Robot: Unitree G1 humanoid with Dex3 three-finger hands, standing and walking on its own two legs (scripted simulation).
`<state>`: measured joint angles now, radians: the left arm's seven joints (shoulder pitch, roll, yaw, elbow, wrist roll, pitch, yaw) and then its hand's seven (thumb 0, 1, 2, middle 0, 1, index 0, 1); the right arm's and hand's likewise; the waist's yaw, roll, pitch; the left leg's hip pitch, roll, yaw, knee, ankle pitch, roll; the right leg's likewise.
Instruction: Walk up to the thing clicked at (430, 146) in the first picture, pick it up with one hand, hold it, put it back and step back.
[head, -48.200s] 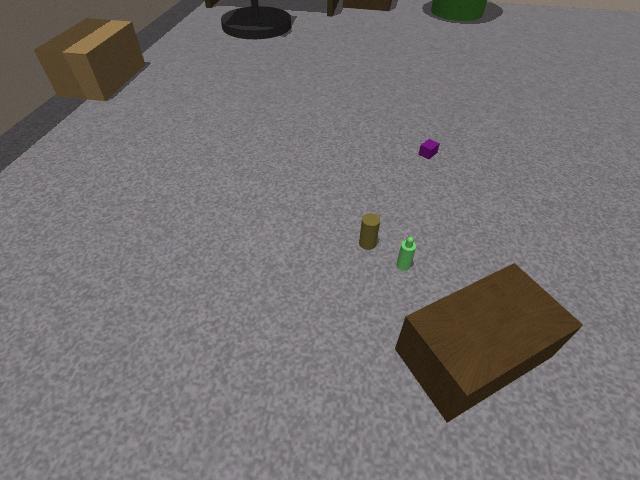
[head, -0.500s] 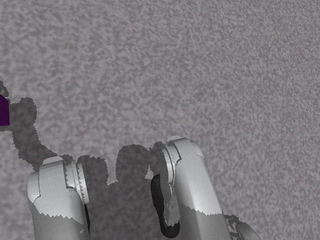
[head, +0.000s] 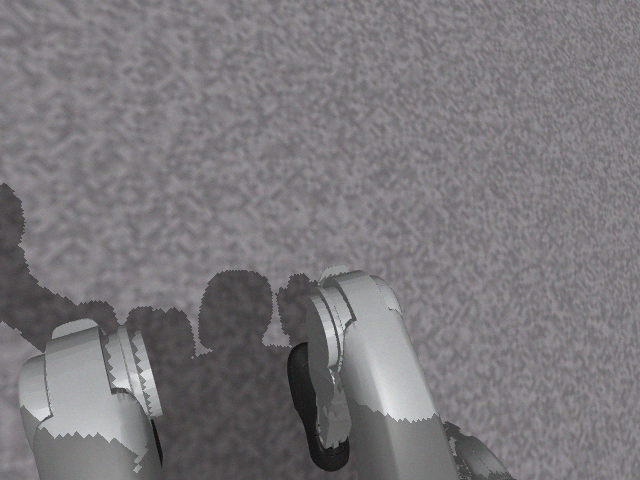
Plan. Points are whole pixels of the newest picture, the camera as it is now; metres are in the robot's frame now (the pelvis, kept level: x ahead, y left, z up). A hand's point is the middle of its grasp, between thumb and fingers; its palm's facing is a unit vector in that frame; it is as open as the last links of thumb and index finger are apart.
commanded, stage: rest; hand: left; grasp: from above
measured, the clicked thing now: out of the picture +0.43 +0.36 -0.24
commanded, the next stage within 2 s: open in 0.76 s
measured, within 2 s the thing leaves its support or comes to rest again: rests again in 0.50 s
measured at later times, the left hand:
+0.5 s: hand out of the picture +0.42 +0.35 -0.23, palm faces -0.47 -0.13 -0.87, open 9.5 cm
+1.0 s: hand out of the picture +0.42 +0.35 -0.24, palm faces -0.47 -0.13 -0.87, open 9.5 cm
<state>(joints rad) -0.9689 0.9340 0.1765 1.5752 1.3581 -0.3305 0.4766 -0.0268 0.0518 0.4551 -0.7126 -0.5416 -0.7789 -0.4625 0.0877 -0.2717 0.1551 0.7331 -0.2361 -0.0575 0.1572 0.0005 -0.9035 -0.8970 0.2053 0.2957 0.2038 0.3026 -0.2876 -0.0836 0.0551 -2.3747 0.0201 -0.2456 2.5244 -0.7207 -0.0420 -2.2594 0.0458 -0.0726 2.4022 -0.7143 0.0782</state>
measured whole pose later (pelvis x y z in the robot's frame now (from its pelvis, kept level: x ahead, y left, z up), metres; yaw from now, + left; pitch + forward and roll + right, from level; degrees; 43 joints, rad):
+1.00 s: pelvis -0.01 +0.01 -0.01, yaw -3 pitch +28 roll -14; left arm -0.98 1.03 0.16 1.70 1.36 -0.32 0.57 -0.03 0.06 0.46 -0.70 -0.55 -0.76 -0.48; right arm 0.05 -0.31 0.25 0.69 -0.30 -0.14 0.20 0.00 -0.91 -0.90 0.20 0.30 0.20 0.30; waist -0.33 -0.13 0.12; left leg -2.37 0.02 -0.29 2.58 -0.72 -0.03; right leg -2.24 0.07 -0.10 2.42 -0.69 0.09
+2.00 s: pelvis -0.01 +0.01 -0.01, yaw -3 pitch +28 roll -14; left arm -0.95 1.02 0.19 1.60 1.34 -0.31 0.56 0.00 -0.48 0.97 -0.09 -1.01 -0.11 -1.01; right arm 0.07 -0.32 0.25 0.68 -0.29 -0.16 0.22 0.00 -0.90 -0.90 0.20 0.30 0.20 0.30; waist -0.32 -0.13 0.11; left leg -2.37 0.02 -0.29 2.58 -0.72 -0.03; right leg -2.24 0.06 -0.11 2.41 -0.69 0.08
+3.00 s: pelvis -0.02 +0.00 +0.01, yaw +2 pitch +32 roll -10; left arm -1.00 0.90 0.15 1.41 1.30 -0.27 0.36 0.00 -0.31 0.91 -0.22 -0.84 -0.22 -0.84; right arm 0.18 -0.26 0.12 0.71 -0.17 -0.03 0.13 0.00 -0.89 -0.90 0.20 0.29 0.20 0.30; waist -0.26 -0.02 -0.01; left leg -2.38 0.00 -0.20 2.44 -0.63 -0.02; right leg -2.26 0.01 -0.05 2.34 -0.65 0.06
